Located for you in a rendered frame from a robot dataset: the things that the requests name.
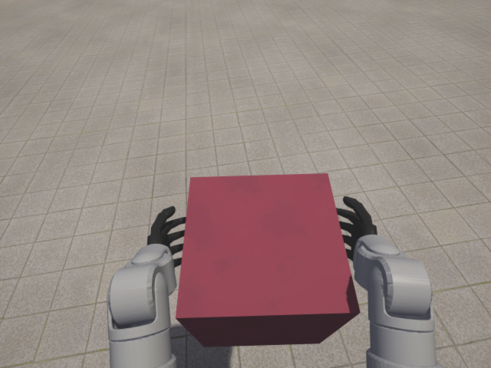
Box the carton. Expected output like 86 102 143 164
176 173 360 347

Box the right robot forearm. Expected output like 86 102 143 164
353 235 443 368

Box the robot left hand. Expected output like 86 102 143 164
147 206 186 268

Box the left robot forearm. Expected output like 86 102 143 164
107 244 177 368

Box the robot right hand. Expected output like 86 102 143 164
336 196 377 261

